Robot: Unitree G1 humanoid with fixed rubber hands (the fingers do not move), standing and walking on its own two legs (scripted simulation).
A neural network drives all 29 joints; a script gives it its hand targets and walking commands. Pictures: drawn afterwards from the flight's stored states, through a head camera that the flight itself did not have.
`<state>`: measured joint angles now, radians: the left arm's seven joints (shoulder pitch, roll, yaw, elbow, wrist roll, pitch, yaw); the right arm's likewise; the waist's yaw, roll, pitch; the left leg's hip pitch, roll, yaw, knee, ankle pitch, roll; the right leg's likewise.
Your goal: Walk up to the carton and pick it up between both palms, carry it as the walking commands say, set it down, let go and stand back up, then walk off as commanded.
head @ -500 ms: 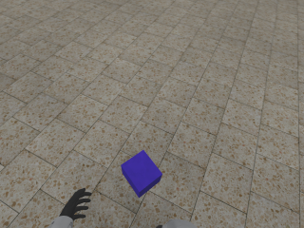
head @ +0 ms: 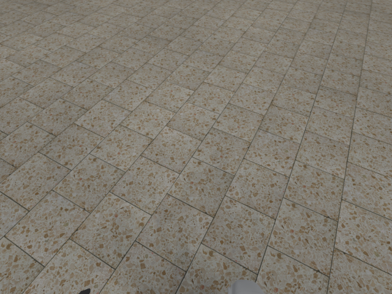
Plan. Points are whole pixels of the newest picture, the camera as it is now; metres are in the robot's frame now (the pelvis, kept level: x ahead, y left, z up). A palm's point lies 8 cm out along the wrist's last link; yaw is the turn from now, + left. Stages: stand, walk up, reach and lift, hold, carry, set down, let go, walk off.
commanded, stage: walk off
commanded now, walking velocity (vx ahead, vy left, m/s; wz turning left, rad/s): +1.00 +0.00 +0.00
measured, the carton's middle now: out of the picture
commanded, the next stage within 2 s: stand in 0.06 s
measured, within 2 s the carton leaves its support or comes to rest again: rests again in 0.80 s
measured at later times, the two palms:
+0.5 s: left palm (120, 193) +0.36 +0.22 -0.12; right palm (292, 164) +0.47 -0.28 -0.11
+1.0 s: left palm (128, 157) +0.49 +0.23 -0.13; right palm (271, 159) +0.50 -0.23 -0.14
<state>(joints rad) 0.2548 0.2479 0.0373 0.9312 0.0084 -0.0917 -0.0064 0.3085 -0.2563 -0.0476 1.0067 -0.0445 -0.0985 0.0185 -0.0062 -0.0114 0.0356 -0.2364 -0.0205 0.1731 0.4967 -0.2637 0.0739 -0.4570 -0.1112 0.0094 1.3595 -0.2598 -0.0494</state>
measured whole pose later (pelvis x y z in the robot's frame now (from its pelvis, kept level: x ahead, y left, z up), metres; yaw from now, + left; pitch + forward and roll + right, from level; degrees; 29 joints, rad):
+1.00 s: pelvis +0.48 +0.00 +0.01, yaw +0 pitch -2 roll +1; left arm 0.27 0.15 0.01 1.09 0.01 -0.01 0.04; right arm 0.25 -0.17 -0.02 1.09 -0.01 -0.01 -0.03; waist -0.01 0.00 0.02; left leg -0.17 0.02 0.10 0.39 -0.19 0.01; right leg -0.12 -0.06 -0.09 0.42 -0.26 0.02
